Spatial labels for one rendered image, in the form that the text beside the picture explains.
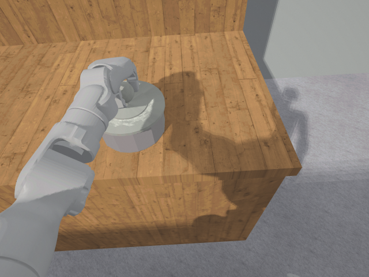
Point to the left robot hand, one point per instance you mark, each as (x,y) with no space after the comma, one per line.
(127,70)

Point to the left robot forearm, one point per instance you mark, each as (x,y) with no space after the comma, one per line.
(80,130)

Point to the robot left upper arm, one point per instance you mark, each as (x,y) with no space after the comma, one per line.
(58,185)

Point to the pot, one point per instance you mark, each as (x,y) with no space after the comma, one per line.
(136,142)

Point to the lid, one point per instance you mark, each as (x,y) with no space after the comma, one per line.
(142,112)

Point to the table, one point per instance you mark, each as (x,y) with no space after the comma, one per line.
(224,151)

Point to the knob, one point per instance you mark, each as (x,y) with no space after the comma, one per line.
(127,91)

